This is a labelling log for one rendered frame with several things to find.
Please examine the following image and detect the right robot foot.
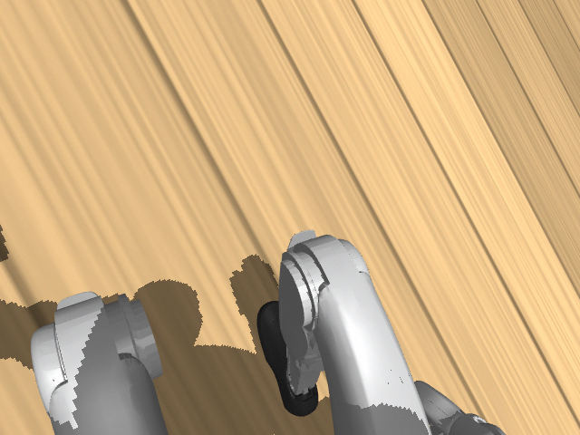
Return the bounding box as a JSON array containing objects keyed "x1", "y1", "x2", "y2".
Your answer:
[{"x1": 256, "y1": 301, "x2": 318, "y2": 417}]

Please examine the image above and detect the right robot hand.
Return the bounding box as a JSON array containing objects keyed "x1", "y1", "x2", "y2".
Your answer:
[{"x1": 414, "y1": 381, "x2": 466, "y2": 435}]

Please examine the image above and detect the right robot arm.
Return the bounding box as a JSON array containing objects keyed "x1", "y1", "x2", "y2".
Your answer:
[{"x1": 449, "y1": 413, "x2": 506, "y2": 435}]

